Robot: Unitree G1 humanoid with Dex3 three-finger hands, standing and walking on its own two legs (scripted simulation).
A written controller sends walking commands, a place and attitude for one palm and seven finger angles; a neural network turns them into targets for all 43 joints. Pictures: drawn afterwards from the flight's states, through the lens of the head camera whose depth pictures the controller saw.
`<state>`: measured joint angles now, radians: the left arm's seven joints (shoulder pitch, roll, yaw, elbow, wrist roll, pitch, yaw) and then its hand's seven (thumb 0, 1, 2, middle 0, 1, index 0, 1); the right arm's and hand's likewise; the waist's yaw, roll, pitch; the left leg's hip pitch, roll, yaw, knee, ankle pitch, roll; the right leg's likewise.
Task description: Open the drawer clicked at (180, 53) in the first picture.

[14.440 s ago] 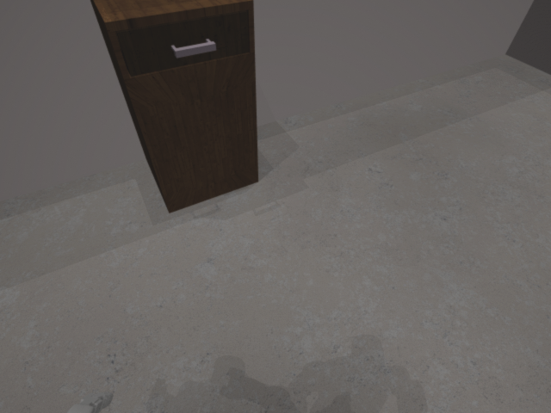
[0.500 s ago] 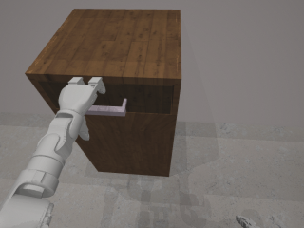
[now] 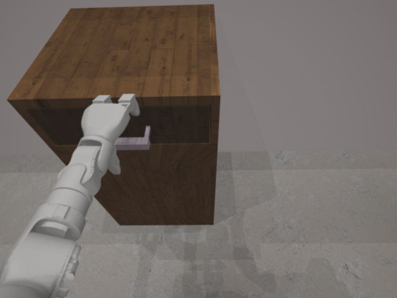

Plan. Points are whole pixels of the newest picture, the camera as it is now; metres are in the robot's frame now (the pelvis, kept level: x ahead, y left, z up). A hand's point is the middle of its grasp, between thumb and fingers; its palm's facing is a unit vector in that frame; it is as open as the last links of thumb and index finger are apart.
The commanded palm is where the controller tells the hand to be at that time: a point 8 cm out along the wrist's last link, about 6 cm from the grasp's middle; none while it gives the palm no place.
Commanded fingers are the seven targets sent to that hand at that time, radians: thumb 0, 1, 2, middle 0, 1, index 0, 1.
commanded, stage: move the hooked fingers above the handle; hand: left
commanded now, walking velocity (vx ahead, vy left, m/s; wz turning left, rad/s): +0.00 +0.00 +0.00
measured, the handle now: (122, 137) +0.48 +0.20 +0.01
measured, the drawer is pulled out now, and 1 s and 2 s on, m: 0.00 0.00 0.00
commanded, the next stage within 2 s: none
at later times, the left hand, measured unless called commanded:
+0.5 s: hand (115, 137) +0.44 +0.19 +0.06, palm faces +0.02 -0.06 -1.00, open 13.8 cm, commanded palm +0.43 +0.23 +0.12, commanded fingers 0.00 -0.50 0.30 -0.30 -1.20 -0.30 -1.20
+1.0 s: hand (89, 145) +0.42 +0.25 +0.06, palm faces -0.12 +0.01 -0.99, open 13.7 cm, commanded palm +0.41 +0.23 +0.12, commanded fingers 0.00 -0.50 0.30 -0.30 -1.20 -0.30 -1.20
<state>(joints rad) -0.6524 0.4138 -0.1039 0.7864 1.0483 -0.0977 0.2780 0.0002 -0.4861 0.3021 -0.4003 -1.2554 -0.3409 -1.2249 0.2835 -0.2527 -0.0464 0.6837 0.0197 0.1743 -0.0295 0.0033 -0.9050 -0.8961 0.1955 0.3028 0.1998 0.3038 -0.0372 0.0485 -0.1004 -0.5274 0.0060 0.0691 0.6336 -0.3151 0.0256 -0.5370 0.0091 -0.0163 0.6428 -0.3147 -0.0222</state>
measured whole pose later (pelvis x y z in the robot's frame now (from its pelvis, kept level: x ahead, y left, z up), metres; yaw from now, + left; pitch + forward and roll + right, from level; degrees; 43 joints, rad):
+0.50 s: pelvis +0.00 +0.00 +0.00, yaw +1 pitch +13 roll +0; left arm -0.69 0.44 -0.11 0.82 1.05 -0.18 0.26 0.00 -0.49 0.30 -0.39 -1.24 -0.33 -1.20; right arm 0.30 -0.27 -0.06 0.68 0.02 0.13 -0.05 0.00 -0.90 -0.90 0.20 0.30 0.20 0.30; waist -0.05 0.03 -0.10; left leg -0.57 0.00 0.04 0.66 -0.32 0.02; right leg -0.56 0.01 -0.04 0.66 -0.32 -0.03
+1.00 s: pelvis -0.01 -0.01 +0.00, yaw +1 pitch +11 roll +0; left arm -0.68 0.52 -0.10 0.89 1.02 -0.08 0.15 0.00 -0.49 0.30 -0.33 -1.20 -0.33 -1.21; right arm 0.32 -0.27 -0.05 0.65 0.03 0.14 -0.07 0.00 -0.90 -0.90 0.20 0.30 0.20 0.30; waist -0.03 0.04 -0.09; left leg -0.51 0.01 0.05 0.61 -0.29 0.02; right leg -0.51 0.01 -0.03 0.61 -0.29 -0.03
